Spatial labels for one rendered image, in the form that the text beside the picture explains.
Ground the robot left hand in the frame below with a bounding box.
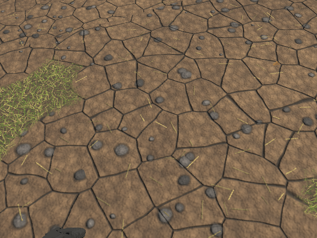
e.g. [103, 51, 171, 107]
[42, 227, 86, 238]

